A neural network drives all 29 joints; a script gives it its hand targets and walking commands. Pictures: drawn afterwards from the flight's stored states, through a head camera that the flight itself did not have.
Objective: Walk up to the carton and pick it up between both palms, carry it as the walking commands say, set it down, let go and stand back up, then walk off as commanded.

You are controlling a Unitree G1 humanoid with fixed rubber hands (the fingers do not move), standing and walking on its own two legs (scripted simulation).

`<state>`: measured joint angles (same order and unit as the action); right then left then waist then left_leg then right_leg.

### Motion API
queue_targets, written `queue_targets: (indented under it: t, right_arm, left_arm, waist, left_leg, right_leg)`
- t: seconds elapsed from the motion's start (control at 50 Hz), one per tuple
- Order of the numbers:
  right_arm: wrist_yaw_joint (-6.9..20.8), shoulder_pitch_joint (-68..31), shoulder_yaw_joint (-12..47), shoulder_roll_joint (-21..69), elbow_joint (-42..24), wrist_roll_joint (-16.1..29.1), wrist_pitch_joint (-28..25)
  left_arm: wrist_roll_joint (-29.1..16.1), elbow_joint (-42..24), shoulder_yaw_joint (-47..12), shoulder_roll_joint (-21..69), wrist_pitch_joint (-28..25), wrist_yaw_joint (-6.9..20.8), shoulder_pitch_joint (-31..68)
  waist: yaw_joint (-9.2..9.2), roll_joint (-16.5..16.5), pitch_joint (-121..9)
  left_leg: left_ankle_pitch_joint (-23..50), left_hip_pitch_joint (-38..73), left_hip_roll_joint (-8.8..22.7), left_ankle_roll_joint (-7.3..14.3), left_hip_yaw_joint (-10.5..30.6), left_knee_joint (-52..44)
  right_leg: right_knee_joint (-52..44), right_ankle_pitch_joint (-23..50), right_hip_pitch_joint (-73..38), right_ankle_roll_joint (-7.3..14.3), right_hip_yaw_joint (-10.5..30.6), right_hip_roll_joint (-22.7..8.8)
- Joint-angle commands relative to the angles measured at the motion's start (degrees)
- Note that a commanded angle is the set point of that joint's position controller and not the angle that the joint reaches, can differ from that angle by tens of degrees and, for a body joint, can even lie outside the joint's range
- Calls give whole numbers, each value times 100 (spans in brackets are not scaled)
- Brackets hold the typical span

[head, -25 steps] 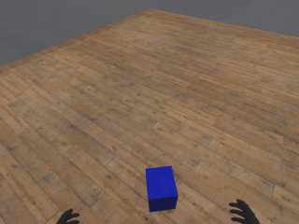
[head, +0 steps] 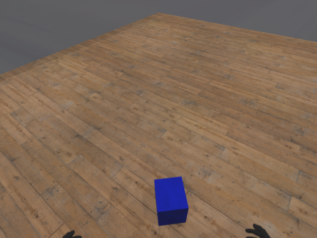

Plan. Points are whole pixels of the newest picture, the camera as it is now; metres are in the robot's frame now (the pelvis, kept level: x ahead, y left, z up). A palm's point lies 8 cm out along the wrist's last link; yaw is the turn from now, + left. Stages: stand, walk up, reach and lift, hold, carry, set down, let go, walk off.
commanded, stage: stand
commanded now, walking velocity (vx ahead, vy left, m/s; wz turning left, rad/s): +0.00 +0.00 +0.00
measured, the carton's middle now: (170, 201) +0.49 -0.07 -0.65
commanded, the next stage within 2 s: walk off in 0.32 s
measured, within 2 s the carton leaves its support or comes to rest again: neither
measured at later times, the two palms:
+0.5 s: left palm out of the picture +0.10 +0.27 -0.10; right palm out of the picture +0.07 -0.27 -0.11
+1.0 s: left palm out of the picture +0.09 +0.29 -0.12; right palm out of the picture +0.01 -0.24 -0.13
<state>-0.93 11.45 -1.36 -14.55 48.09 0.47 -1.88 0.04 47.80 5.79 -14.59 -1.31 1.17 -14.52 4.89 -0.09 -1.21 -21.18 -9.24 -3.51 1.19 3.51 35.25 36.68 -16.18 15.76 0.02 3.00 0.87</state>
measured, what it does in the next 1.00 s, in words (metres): stands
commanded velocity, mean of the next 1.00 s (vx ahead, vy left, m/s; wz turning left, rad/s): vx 0.00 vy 0.10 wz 0.00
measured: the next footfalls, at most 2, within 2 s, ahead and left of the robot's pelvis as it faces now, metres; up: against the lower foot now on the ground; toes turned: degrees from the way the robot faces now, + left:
right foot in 1.72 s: -0.01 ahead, -0.03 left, +0.00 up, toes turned -5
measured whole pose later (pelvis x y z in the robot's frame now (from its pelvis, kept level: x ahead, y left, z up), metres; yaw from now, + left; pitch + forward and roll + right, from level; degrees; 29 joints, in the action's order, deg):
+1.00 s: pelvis +0.01 +0.02 +0.00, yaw -1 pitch -3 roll +0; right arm -0.9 15.4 -1.4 -15.0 54.6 0.5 4.5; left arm 0.1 53.2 5.8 -14.1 2.0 -1.4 -14.2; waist 4.9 -0.1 2.9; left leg -21.5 -10.8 -3.8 2.8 1.7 35.2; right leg 34.6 -15.1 16.8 -1.4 4.8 0.8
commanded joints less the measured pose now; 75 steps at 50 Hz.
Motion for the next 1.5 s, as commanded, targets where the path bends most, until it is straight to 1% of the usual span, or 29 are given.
queue_targets:
  t: [0.0, 0.06, 0.16, 0.34, 0.5, 0.52, 0.54, 0.58, 0.62, 0.68, 0.8, 0.86, 0.92, 0.96, 0.98, 1.0, 1.02, 1.04, 1.1, 1.12, 1.14, 1.16, 1.18, 1.22, 1.26, 1.28, 1.32, 1.34, 1.48]
  right_arm:
    - [-77, -37, -317, -1342, -148, -279, -206]
    - [-42, -165, -291, -1382, -86, -275, -238]
    - [-71, -88, -335, -1401, 62, -261, -222]
    - [-119, -52, -280, -1396, 188, -227, -204]
    - [-87, -194, -233, -1400, 278, -213, -134]
    - [-39, 13, -167, -1164, 367, -135, 30]
    - [-100, 64, -174, -1109, 354, -172, 172]
    - [-90, 635, -133, -787, 492, -187, 423]
    - [-76, 728, -192, -838, 568, -250, 487]
    - [-39, 851, -230, -804, 581, -254, 515]
    - [-92, 623, -216, -792, 536, -307, 474]
    - [-94, 601, -294, -946, 434, -274, 484]
    - [-17, 501, -301, -998, 299, -275, 549]
    - [-20, 638, -333, -943, 291, -296, 587]
    - [10, 785, -267, -674, 368, -313, 600]
    - [29, 776, -304, -721, 327, -331, 607]
    - [42, 777, -289, -703, 245, -321, 598]
    - [40, 891, -272, -511, 294, -343, 559]
    - [38, 1315, -249, -418, 442, -233, 502]
    - [97, 1461, -274, -544, 508, -250, 485]
    - [48, 1649, -333, -892, 523, -360, 448]
    - [48, 1243, -322, -1163, 474, -358, 478]
    - [44, 962, -256, -1046, 297, -398, 467]
    - [30, 975, -141, -578, 263, -397, 483]
    - [-63, 925, -19, -298, 293, -412, 489]
    - [-62, 704, -101, -578, 202, -411, 487]
    - [-45, 764, -85, -492, 273, -397, 463]
    - [-71, 1118, -85, -505, 377, -368, 453]
    - [-124, 947, -129, -749, 339, -393, 520]
  left_arm:
    - [171, -488, 124, -1271, -172, -167, 644]
    - [192, -365, 142, -1275, -162, -158, 693]
    - [220, -251, 118, -1260, -196, -136, 628]
    - [169, -78, 124, -1370, -175, -198, 712]
    - [181, 38, 61, -1290, -144, -169, 876]
    - [195, 2, -2, -1067, -103, -197, 613]
    - [238, 54, 58, -1180, -33, -231, 390]
    - [259, 127, -28, -849, 158, -212, 109]
    - [322, 119, -19, -986, 213, -234, 68]
    - [283, 70, 25, -999, 287, -254, 232]
    - [195, 117, -30, -594, 223, -328, 154]
    - [223, 94, 31, -794, 190, -393, 119]
    - [256, 163, 135, -1088, 233, -466, -122]
    - [279, 346, 136, -1075, 290, -545, -693]
    - [308, 348, 177, -1276, 348, -553, -710]
    - [348, 365, 151, -1151, 366, -563, -650]
    - [369, 335, 200, -1281, 356, -568, -422]
    - [363, 309, 160, -1037, 360, -570, -427]
    - [281, 208, 183, -1092, 345, -525, 41]
    - [257, 183, 203, -1034, 360, -487, 228]
    - [223, 143, 139, -788, 347, -504, 214]
    - [149, 152, 15, -332, 292, -536, 104]
    - [153, 142, 10, -436, 325, -615, 200]
    - [81, 186, -7, -421, 361, -546, 300]
    - [162, 362, 31, -477, 385, -518, 53]
    - [153, 497, 36, -411, 384, -537, -216]
    - [139, 509, 25, -463, 355, -558, -163]
    - [106, 446, -23, -355, 379, -518, 47]
    - [44, 446, -123, -307, 387, -576, 56]
  waist:
    - [-507, 12, 760]
    - [-517, 265, 591]
    - [-482, -120, 731]
    - [-483, -67, 691]
    - [-470, 100, 703]
    - [-553, 133, 736]
    - [-588, -388, 1124]
    - [-513, -796, 982]
    - [-504, -632, 1075]
    - [-363, -699, 897]
    - [-525, 334, 742]
    - [-523, 283, 465]
    - [-612, -28, 376]
    - [-827, -668, 455]
    - [-777, -1142, 445]
    - [-798, -1074, 624]
    - [-641, -1144, 593]
    - [-710, -919, 601]
    - [-311, -983, 220]
    - [-143, -992, 17]
    - [0, 620, 95]
    - [-170, 1637, 172]
    - [-100, 1500, 81]
    - [-137, 889, 434]
    - [-294, 976, 206]
    - [-340, 670, -56]
    - [-301, 746, -15]
    - [-160, 898, -76]
    - [-230, 939, -23]
  left_leg:
    - [780, -968, 768, 250, 733, -1150]
    - [634, -954, 837, 219, 760, -1328]
    - [680, -831, 728, 183, 580, -1156]
    - [1213, -777, 768, 203, 593, -1094]
    - [711, -817, 739, 208, 565, -1188]
    - [397, -909, 598, 220, 412, -1103]
    - [91, -858, 469, 179, 118, -822]
    - [-105, -552, 282, 45, -192, -432]
    - [-86, -339, 296, 40, -174, -426]
    - [159, 6, 375, 93, -75, -664]
    - [-136, -457, 854, 379, 603, -1509]
    - [508, -653, 800, 335, 414, -1224]
    - [1017, -708, 595, 230, 175, -578]
    - [148, -1166, 160, 38, -275, 437]
    - [-576, -1195, 163, -29, -355, 1114]
    - [-1081, -1460, 211, -55, -188, 1597]
    - [-1103, -1660, 336, -21, -7, 1448]
    - [-1011, -1556, 429, -70, -54, 1378]
    - [-202, -439, 375, 29, -419, -496]
    - [395, 518, 488, 149, -230, -1008]
    - [275, 684, 1410, 297, 1010, -2044]
    - [1561, 730, 2032, 568, 1648, -2073]
    - [2382, 218, 2216, 721, 1502, -1966]
    - [2914, 126, 1685, 463, 1045, -1774]
    - [4567, 644, 1404, 495, 328, -1284]
    - [5116, 1018, 1446, 582, 313, -1127]
    - [5786, 1166, 1365, 620, 194, -985]
    - [5652, 1284, 1357, 391, 146, -960]
    - [5111, 817, 1433, 640, 127, -905]
  right_leg:
    - [-1159, 471, 248, 424, 1063, -531]
    - [-1076, 491, -24, 353, 867, -424]
    - [-1227, 559, 138, 387, 1019, -466]
    - [-1103, 1189, 35, 409, 1040, -540]
    - [-1286, 432, 110, 382, 1083, -590]
    - [-1524, 227, 156, 377, 1214, -610]
    - [-1803, -339, 632, 331, 1712, -744]
    - [-2222, -878, 962, 438, 2391, -1138]
    - [-2384, -928, 1200, 469, 2663, -1342]
    - [-2151, -298, 1367, 250, 2089, -1118]
    - [-1048, 224, 669, -14, 1071, -533]
    - [-655, 1114, 292, 75, 1002, -691]
    - [-779, 1451, 174, 332, 1460, -990]
    - [-1520, 1019, -88, 885, 2635, -1708]
    - [-1841, 889, 101, 1167, 3095, -2081]
    - [-2158, 721, 142, 1221, 3420, -2122]
    - [-2090, 737, 56, 1233, 3375, -2189]
    - [-2232, 338, 235, 1129, 3334, -2095]
    - [-1624, 1063, 478, 654, 2094, -1481]
    - [-1192, 895, 1110, 334, 1543, -1109]
    - [130, -15, 1666, -70, 756, -403]
    - [1342, -1661, 2105, -356, -34, 404]
    - [2240, -2169, 1853, -349, 141, 188]
    - [2777, -1671, 2040, -285, 25, 201]
    - [3104, -1350, 2093, -372, -131, 67]
    - [3217, -1301, 2209, -466, -179, 115]
    - [2936, -1288, 2221, -428, -279, 80]
    - [2656, -1151, 2196, -387, -338, -12]
    - [2092, -1094, 1733, -318, -577, -63]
